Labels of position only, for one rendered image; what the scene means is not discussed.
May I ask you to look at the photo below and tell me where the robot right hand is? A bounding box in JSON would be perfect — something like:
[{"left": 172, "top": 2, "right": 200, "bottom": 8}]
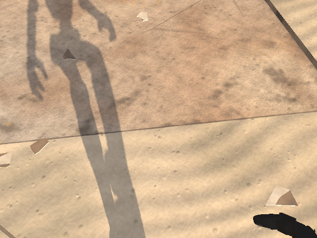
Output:
[{"left": 253, "top": 212, "right": 317, "bottom": 238}]

